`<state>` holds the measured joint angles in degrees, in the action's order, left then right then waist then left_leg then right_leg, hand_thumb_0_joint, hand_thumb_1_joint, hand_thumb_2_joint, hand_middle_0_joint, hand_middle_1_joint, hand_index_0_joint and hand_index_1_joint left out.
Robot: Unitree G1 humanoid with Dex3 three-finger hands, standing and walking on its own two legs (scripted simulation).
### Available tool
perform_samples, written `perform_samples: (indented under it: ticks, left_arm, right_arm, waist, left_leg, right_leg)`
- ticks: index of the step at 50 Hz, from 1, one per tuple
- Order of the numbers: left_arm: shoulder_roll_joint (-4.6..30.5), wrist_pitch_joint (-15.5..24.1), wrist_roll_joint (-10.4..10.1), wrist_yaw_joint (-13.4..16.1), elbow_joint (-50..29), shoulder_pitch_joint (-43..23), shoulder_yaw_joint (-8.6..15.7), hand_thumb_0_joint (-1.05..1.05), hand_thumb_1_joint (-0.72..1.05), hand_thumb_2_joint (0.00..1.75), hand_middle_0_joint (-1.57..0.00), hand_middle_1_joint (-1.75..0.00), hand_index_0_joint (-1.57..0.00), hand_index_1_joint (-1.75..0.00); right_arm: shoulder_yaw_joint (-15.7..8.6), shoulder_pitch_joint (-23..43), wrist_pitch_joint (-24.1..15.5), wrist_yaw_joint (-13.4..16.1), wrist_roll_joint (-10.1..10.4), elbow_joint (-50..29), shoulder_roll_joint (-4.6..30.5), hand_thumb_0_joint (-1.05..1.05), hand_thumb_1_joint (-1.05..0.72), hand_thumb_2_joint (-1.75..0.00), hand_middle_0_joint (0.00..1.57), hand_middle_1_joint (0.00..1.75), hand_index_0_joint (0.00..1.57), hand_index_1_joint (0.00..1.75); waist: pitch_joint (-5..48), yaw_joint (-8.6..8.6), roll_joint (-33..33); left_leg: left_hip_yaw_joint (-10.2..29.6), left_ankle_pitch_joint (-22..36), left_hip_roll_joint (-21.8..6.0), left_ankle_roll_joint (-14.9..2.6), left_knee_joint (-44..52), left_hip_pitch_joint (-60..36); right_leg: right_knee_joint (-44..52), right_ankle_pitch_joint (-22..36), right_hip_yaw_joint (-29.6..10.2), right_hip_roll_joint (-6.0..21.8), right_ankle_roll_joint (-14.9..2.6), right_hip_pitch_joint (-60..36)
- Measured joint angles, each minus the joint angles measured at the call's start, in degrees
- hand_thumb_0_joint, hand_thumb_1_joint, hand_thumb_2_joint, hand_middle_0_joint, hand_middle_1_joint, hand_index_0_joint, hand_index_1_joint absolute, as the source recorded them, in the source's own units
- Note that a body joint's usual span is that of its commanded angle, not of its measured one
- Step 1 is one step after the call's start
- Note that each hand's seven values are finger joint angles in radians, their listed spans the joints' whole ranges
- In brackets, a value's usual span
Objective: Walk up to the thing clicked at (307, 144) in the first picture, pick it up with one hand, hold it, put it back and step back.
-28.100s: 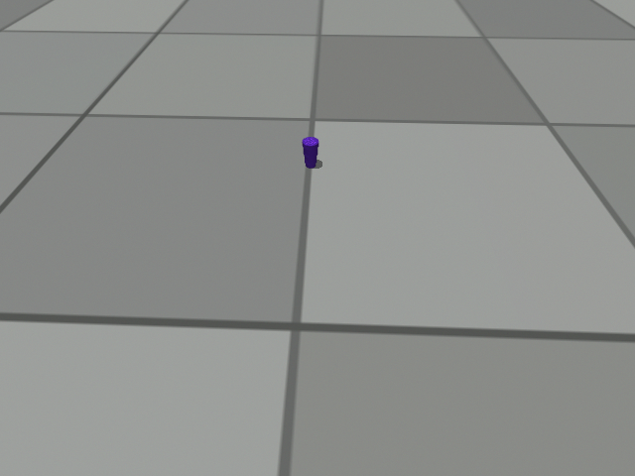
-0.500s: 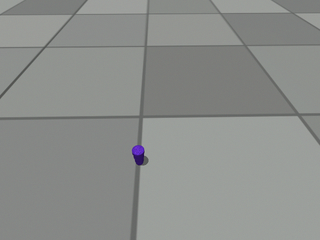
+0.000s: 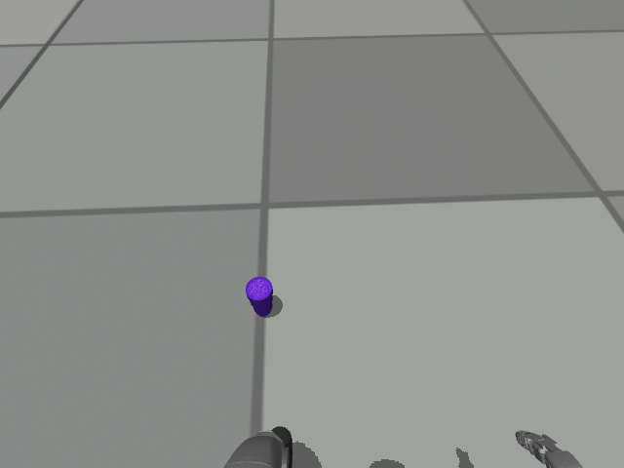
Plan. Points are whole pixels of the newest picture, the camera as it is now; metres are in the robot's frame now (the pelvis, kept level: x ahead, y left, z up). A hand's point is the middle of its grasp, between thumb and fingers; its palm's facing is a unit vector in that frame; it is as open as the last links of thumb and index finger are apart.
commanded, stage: walk up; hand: left
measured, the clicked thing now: (261, 299) +0.67 +0.21 -0.68
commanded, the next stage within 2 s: none
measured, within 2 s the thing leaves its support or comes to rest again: neither
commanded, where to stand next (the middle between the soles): +0.35 -0.01 m, yaw +1 degrees
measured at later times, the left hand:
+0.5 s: hand (107, 461) +0.15 +0.29 -0.11, palm faces +0.01 -0.87 -0.49, open 7.4 cm
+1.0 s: hand (138, 334) +0.33 +0.32 -0.15, palm faces +0.00 -0.95 -0.32, open 7.4 cm
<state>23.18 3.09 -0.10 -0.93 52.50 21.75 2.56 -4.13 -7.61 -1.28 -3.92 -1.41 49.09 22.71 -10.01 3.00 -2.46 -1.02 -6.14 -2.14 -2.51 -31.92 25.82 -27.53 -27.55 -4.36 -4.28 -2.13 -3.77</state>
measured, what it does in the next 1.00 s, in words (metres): walks ahead: right foot, then left foot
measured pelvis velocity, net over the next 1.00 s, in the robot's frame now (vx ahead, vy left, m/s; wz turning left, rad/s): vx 0.29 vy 0.06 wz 0.05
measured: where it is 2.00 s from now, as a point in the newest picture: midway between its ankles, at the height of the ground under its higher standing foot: (307, 421)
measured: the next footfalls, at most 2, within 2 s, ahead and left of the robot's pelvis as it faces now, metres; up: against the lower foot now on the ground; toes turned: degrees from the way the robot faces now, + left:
right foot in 0.38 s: +0.22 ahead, -0.13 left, +0.00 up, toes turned -5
left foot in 0.78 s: +0.32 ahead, +0.16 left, +0.00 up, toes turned +2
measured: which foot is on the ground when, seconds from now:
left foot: down 0.00-0.38, up 0.40-0.76, down 0.78-1.00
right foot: down 0.00-0.04, up 0.06-0.36, down 0.38-0.82, up 0.84-1.00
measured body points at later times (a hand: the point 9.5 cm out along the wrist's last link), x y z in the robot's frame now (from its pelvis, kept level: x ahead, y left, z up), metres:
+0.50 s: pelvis +0.15 -0.01 +0.01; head +0.14 -0.05 +0.45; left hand +0.15 +0.33 -0.07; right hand +0.21 -0.34 -0.12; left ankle +0.18 +0.12 -0.67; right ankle +0.18 -0.13 -0.72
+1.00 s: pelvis +0.29 +0.06 +0.01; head +0.32 +0.09 +0.46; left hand +0.33 +0.37 -0.12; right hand +0.39 -0.25 -0.08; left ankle +0.33 +0.16 -0.72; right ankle +0.28 -0.12 -0.65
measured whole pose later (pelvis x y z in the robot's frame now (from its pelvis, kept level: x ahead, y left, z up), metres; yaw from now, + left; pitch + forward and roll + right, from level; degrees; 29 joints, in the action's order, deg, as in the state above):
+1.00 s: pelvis +0.29 +0.06 +0.01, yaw +3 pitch -3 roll -1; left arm 24.1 1.6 -0.4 -0.7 49.1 16.8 1.6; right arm -1.7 -14.4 -3.6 -1.9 0.0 47.0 20.6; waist -6.8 0.1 3.1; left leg -1.5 -13.7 -1.4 -1.5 -32.7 16.5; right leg -61.7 -22.6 -3.7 1.7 -2.3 24.4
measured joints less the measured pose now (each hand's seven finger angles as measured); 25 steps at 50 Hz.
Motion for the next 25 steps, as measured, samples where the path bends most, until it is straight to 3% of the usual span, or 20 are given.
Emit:
perform_samples:
  ticks: [1,2,5,7,10,14,17,19,21,25]
  left_arm:
    - [0.6,-0.2,-0.2,0.1,0.0,-0.2,0.1,0.01,0.9,0.9,-0.21,-0.3,-0.2,-0.3]
    - [0.9,-0.4,-0.5,0.3,0.1,-0.8,0.3,0.01,0.9,0.9,-0.21,-0.3,-0.2,-0.3]
    - [-0.2,-0.7,-0.9,0.6,-0.5,-2.1,-0.3,0.01,0.91,0.9,-0.21,-0.3,-0.2,-0.3]
    - [-0.6,-0.2,-0.6,0.0,-1.2,-2.3,-1.0,0.01,0.91,0.9,-0.21,-0.3,-0.2,-0.3]
    - [-0.1,0.6,0.0,-1.2,-2.4,-2.1,-0.8,0.01,0.91,0.9,-0.21,-0.3,-0.2,-0.3]
    - [0.7,0.8,0.6,-2.1,-3.3,-2.2,0.4,0.01,0.91,0.9,-0.21,-0.3,-0.2,-0.3]
    - [0.9,1.1,0.9,-2.3,-3.2,-1.3,1.3,0.0,0.91,0.9,-0.21,-0.3,-0.2,-0.3]
    - [1.4,1.7,1.2,-2.0,-3.3,0.6,1.9,0.0,0.91,0.9,-0.21,-0.3,-0.2,-0.3]
    - [1.6,2.0,1.8,-1.0,-3.3,2.3,2.6,0.0,0.91,0.9,-0.21,-0.3,-0.2,-0.3]
    - [0.5,1.6,2.0,0.4,-1.9,3.7,1.9,0.01,0.91,0.9,-0.21,-0.3,-0.2,-0.3]
  right_arm:
    - [-0.3,0.1,-0.5,0.2,-0.2,-0.3,-0.7,0.01,-0.9,-0.9,0.2,0.3,0.2,0.29]
    - [-0.6,0.1,-0.9,0.4,-0.6,-0.7,-1.5,0.01,-0.9,-0.9,0.2,0.3,0.2,0.29]
    - [-0.5,-0.8,-1.4,0.5,-0.3,-2.1,-2.2,0.0,-0.9,-0.9,0.2,0.3,0.2,0.29]
    - [-0.1,-1.4,-0.8,0.5,0.2,-2.3,-2.5,0.0,-0.9,-0.9,0.21,0.3,0.2,0.3]
    - [0.5,-3.5,-1.1,0.4,0.5,-2.9,-2.7,0.0,-0.9,-0.9,0.21,0.3,0.2,0.3]
    - [0.6,-6.8,-1.3,-0.1,0.0,-3.0,-1.5,0.0,-0.9,-0.9,0.21,0.3,0.2,0.3]
    - [0.0,-8.7,-0.2,-0.6,-0.4,-2.8,0.2,0.0,-0.9,-0.9,0.21,0.3,0.2,0.3]
    - [-0.5,-9.8,1.1,-0.6,-0.9,-2.5,1.1,0.01,-0.9,-0.9,0.21,0.3,0.2,0.3]
    - [-1.0,-10.7,2.5,-0.2,-0.9,-1.7,1.7,0.01,-0.9,-0.9,0.21,0.3,0.2,0.3]
    - [-0.9,-10.8,3.1,-0.4,0.0,0.0,2.6,0.01,-0.9,-0.9,0.2,0.3,0.2,0.29]
  waist:
    - [-0.3,-0.09,1.4]
    - [-0.8,-0.18,3.1]
    - [0.0,-0.96,3.5]
    - [0.9,-1.36,3.1]
    - [2.7,-2.3,3.1]
    - [4.1,-3.33,2.7]
    - [5.0,-3.79,1.4]
    - [6.5,-3.71,0.6]
    - [7.7,-2.94,-1.1]
    - [8.3,-0.93,-2.5]
  left_leg:
    - [-0.6,3.5,1.0,0.03,-0.3,-0.9]
    - [-1.7,2.2,2.3,0.06,-2.1,-1.5]
    - [-2.9,-2.7,2.7,-0.67,-4.7,-3.0]
    - [-3.6,-3.3,2.1,-1.03,-2.5,-5.9]
    - [-4.1,-2.8,1.6,-0.77,1.7,-9.4]
    - [-3.9,-3.9,1.7,-0.77,3.1,-11.2]
    - [-3.6,-6.7,1.2,-0.22,0.6,-11.1]
    - [-3.2,-12.6,0.7,0.09,-4.8,-9.5]
    - [0.4,-21.1,1.2,0.3,-14.8,-5.9]
    - [5.2,-17.4,4.4,1.75,-28.1,0.6]
  right_leg:
    - [-4.8,-2.4,0.1,1.0,-0.02,0.6]
    - [-11.9,-3.1,-0.3,2.4,-0.31,2.5]
    - [-33.1,-2.4,-1.6,1.1,-1.7,12.3]
    - [-38.8,-0.4,-0.2,1.2,-1.77,18.2]
    - [-35.3,2.2,2.2,3.5,-1.01,24.2]
    - [-20.7,3.6,4.3,6.5,0.54,26.5]
    - [-12.1,7.9,5.3,7.0,0.65,25.1]
    - [-8.8,11.0,6.1,6.5,0.65,22.7]
    - [-10.6,12.3,7.3,5.6,1.04,22.8]
    - [-8.9,10.1,7.7,5.9,0.46,19.4]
